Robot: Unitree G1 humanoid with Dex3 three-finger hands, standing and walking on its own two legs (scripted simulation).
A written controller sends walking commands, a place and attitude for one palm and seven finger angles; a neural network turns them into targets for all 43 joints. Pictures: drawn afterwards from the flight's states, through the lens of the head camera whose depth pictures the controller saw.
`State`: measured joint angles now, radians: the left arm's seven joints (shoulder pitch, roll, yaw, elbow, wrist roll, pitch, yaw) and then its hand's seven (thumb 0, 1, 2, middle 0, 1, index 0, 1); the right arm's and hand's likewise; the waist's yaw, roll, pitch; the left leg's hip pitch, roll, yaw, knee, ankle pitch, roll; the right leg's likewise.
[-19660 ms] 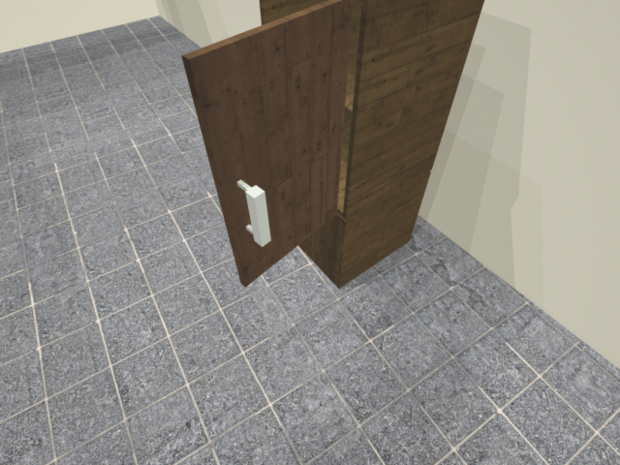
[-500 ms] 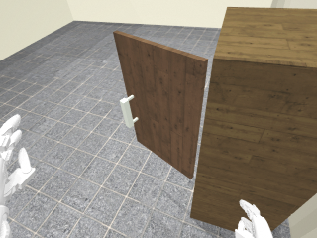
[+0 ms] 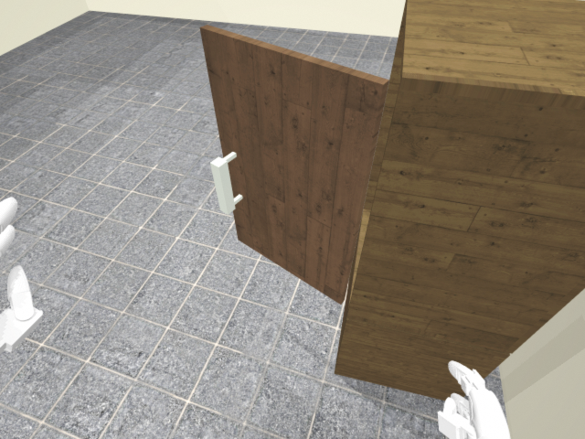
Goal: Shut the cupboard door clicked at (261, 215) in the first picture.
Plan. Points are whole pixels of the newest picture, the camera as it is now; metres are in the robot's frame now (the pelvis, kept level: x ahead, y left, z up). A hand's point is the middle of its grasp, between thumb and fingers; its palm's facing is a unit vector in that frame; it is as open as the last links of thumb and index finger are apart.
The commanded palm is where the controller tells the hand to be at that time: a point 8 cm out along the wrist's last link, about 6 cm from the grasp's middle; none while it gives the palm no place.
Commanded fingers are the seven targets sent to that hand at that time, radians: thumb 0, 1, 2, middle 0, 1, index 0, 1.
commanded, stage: step back with the hand held close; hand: left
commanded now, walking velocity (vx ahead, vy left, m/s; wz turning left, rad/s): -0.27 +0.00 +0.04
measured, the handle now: (229, 182) +0.67 +0.19 -0.07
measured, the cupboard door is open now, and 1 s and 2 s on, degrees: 67 67 67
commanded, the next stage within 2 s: stop stepping back and stand still in 1.48 s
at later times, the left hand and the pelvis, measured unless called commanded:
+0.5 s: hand out of the picture +0.14 +0.26 +0.17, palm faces +0.45 -0.76 -0.47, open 7.4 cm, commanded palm +0.07 +0.30 +0.18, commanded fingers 0.00 0.90 0.90 -0.20 -0.30 -0.20 -0.30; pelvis -0.06 +0.00 -0.01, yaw +2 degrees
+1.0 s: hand out of the picture +0.06 +0.27 +0.18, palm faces +0.47 -0.75 -0.47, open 7.4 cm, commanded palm +0.00 +0.30 +0.18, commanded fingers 0.00 0.90 0.90 -0.20 -0.30 -0.20 -0.30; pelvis -0.12 -0.01 -0.01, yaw +5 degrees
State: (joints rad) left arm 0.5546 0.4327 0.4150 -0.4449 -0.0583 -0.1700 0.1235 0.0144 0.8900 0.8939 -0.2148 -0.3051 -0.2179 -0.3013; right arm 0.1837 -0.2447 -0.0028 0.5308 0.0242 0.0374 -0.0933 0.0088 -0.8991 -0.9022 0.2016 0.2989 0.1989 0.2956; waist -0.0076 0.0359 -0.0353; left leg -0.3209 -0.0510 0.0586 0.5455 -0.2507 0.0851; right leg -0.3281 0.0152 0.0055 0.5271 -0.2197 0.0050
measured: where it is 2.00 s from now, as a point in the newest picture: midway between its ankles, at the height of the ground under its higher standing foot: outside the picture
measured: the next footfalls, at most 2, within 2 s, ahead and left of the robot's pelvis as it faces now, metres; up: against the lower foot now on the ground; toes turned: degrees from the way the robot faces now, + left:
right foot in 1.10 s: -0.09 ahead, -0.14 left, +0.00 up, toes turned +12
left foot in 1.26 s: -0.02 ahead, +0.09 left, +0.00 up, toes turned +12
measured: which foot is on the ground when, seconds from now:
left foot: down 0.00-1.00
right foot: down 0.00-1.00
